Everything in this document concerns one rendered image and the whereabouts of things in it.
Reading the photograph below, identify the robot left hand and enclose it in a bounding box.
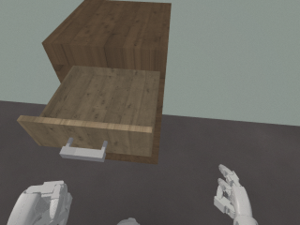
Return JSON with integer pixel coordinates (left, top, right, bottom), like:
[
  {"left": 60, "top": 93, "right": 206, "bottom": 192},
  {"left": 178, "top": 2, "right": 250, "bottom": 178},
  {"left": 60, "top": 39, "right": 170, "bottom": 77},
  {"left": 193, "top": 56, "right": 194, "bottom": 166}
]
[{"left": 7, "top": 180, "right": 73, "bottom": 225}]

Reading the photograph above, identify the cabinet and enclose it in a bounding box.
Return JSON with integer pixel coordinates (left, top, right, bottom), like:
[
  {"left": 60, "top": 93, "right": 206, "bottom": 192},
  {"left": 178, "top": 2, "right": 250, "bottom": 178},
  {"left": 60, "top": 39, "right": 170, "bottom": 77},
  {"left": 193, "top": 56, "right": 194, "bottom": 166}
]
[{"left": 41, "top": 0, "right": 172, "bottom": 165}]

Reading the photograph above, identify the handle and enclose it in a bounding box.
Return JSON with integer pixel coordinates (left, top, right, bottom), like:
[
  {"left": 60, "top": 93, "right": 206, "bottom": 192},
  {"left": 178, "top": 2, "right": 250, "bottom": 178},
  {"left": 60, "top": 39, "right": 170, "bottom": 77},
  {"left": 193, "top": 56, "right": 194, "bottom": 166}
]
[{"left": 59, "top": 137, "right": 108, "bottom": 162}]

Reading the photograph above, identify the drawer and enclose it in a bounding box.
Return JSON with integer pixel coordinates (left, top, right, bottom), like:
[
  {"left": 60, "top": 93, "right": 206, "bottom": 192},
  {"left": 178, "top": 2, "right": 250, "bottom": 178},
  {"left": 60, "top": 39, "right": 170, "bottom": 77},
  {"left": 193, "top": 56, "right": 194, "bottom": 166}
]
[{"left": 17, "top": 66, "right": 160, "bottom": 157}]

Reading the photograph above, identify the right robot forearm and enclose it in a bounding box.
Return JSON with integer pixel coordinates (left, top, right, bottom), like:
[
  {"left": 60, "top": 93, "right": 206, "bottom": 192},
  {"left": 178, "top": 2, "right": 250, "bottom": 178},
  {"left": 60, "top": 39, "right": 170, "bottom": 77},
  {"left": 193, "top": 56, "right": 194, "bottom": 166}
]
[{"left": 233, "top": 216, "right": 259, "bottom": 225}]

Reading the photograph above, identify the robot right hand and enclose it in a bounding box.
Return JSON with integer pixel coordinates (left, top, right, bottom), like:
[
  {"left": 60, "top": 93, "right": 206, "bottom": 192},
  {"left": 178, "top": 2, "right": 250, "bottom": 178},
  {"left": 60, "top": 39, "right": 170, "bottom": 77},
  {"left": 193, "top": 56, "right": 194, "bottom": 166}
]
[{"left": 214, "top": 164, "right": 253, "bottom": 221}]

